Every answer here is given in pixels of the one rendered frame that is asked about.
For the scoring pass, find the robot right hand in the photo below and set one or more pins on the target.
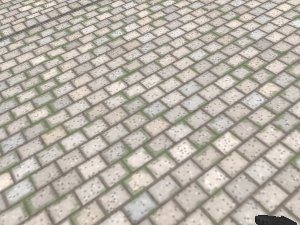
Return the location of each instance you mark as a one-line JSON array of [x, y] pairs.
[[273, 220]]

